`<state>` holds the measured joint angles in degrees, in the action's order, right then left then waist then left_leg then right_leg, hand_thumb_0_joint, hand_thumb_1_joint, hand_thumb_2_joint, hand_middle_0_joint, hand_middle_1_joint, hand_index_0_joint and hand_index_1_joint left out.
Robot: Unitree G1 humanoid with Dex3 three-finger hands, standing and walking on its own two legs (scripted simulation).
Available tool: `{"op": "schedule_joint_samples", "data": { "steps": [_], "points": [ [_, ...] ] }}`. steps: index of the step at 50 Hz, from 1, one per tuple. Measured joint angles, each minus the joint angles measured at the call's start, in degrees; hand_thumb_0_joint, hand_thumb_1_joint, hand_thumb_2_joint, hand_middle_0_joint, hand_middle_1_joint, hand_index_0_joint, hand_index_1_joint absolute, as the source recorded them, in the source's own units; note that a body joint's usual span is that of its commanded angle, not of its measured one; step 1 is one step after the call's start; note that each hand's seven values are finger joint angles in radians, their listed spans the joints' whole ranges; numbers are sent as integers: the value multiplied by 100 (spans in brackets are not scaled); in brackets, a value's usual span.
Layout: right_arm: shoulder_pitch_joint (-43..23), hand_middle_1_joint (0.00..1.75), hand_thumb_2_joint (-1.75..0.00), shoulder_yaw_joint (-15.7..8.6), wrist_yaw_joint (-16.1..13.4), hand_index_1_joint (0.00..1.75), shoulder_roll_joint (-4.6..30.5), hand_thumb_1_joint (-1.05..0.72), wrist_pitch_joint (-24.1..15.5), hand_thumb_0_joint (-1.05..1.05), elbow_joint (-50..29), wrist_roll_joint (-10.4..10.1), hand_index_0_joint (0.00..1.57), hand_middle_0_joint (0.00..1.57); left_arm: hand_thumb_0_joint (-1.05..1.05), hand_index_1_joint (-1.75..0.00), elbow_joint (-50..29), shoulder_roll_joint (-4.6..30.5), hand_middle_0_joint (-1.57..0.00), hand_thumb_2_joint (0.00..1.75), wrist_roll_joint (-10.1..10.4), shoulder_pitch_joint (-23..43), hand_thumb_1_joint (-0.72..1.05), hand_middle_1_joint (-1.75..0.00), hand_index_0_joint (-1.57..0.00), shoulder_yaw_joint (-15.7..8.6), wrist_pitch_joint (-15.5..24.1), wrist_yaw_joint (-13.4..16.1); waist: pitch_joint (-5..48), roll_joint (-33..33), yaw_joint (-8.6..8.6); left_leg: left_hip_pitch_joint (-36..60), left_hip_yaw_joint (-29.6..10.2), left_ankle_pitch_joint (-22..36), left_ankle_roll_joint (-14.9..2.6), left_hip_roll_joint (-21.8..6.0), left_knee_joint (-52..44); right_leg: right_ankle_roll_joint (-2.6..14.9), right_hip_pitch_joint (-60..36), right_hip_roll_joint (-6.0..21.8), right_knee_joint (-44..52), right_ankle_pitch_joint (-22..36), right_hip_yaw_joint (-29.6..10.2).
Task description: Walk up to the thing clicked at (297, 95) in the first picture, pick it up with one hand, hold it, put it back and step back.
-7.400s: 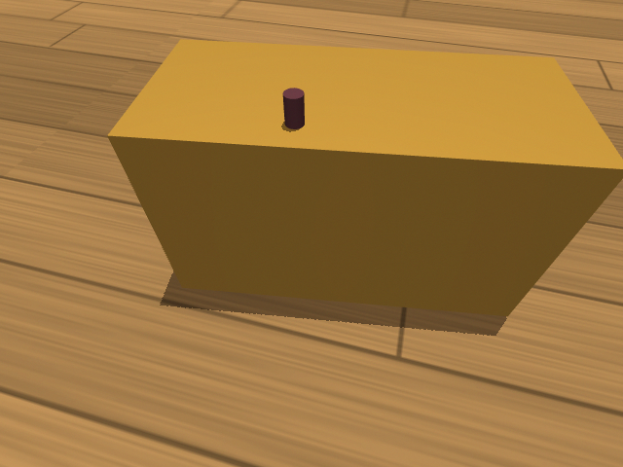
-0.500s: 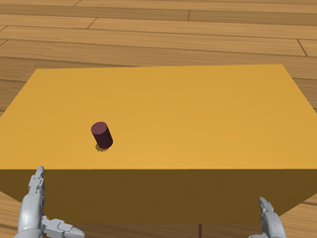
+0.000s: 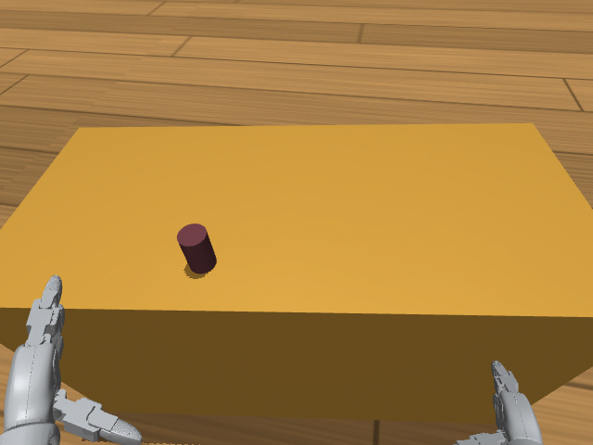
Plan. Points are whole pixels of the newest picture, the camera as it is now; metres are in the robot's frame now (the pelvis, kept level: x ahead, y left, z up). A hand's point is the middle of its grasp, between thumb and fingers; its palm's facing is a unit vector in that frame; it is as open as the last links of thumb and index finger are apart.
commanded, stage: rise first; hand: left
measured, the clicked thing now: (197, 249) +0.43 +0.22 -0.04
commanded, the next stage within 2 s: go down in 0.32 s
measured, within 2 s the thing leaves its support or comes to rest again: neither
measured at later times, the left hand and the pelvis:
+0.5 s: hand (88, 362) +0.18 +0.26 +0.08, palm faces +0.32 -0.87 -0.38, open 17.6 cm; pelvis +0.00 +0.00 +0.00, yaw +0 degrees
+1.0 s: hand (56, 285) +0.27 +0.33 +0.10, palm faces +0.24 -0.96 -0.12, open 17.5 cm; pelvis +0.00 +0.01 -0.01, yaw +0 degrees
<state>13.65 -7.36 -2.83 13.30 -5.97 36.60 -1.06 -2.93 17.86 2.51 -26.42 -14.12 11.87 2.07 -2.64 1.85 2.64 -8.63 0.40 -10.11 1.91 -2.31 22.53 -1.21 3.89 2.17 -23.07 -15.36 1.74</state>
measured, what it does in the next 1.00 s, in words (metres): stands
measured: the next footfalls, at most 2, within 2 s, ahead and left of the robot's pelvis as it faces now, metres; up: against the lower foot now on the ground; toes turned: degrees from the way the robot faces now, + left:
none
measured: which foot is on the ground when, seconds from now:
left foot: down 0.00-1.00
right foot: down 0.00-1.00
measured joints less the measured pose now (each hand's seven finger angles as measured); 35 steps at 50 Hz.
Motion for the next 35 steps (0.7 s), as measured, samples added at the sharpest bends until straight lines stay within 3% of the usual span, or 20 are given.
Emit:
{"op": "schedule_joint_samples", "data": {
  "steps": [24,30,35],
  "points": [
    [-13,5,-6,5,59,5,-46,49,-105,-1,93,-2,6,6,-1,-7,-256,14,-6,6,33,-64,-59,-7,-6,-161,255,-72,-31,5,30,-98,14,-28,-31,26,71,-32,82,29,-34,-5,-13],
    [-38,5,-6,43,106,5,-86,49,-26,-1,76,72,6,6,-1,-7,-69,-106,-6,5,106,246,-60,-7,-7,-342,406,-279,83,-25,33,-340,-46,-178,-22,26,387,-31,279,30,-307,-155,35],
    [-128,5,-5,50,52,5,-101,50,9,-1,199,45,6,6,-1,-7,439,76,-6,6,356,821,-59,-7,-6,-703,349,-548,193,-54,-11,-438,-86,-250,-17,33,529,-31,357,37,-445,-240,70]
  ]
}}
